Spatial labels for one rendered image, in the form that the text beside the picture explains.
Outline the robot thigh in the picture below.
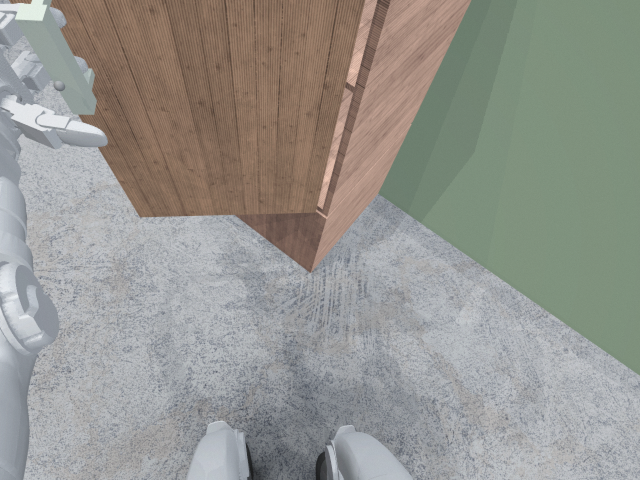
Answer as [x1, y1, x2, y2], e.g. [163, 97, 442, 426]
[325, 432, 413, 480]
[185, 429, 249, 480]

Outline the cupboard door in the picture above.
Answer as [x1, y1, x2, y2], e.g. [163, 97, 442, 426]
[9, 0, 365, 217]

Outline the robot right thigh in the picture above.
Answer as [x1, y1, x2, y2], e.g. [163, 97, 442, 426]
[325, 432, 413, 480]

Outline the robot left hand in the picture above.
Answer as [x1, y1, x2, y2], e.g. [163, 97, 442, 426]
[0, 2, 108, 149]

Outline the robot left upper arm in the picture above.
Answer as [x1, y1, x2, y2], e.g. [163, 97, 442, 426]
[0, 261, 59, 480]

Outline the robot left forearm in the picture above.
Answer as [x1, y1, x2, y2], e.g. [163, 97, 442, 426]
[0, 122, 34, 274]

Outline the robot left thigh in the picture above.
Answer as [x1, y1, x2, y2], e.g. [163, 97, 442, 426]
[185, 429, 249, 480]

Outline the handle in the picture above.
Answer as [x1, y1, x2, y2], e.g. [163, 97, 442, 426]
[15, 0, 97, 115]

